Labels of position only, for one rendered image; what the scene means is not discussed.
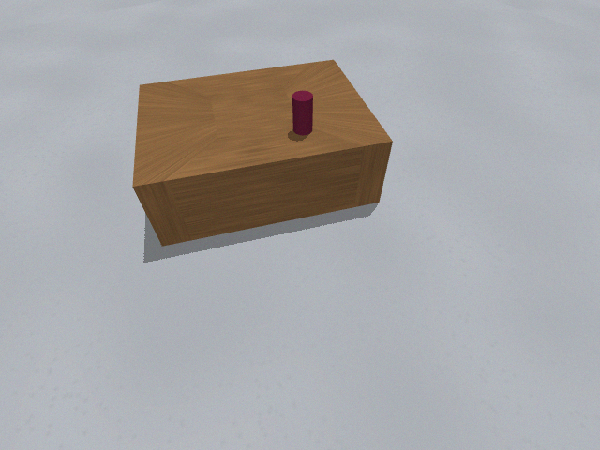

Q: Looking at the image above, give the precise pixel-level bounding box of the can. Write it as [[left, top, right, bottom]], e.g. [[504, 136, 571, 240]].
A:
[[292, 91, 313, 135]]

